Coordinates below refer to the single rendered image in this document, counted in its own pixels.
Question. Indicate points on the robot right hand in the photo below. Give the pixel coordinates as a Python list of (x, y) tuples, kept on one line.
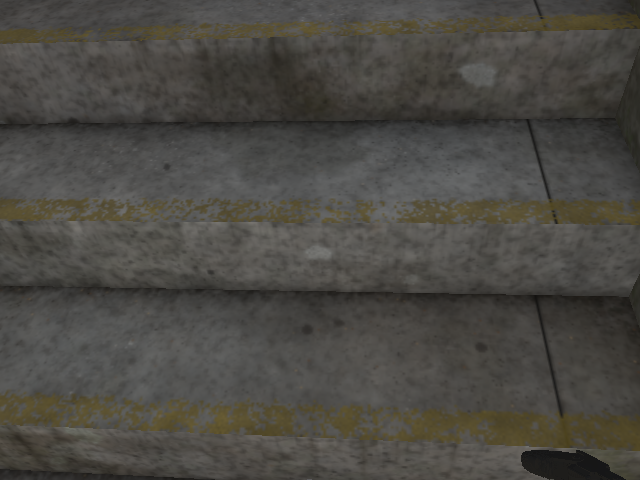
[(560, 465)]

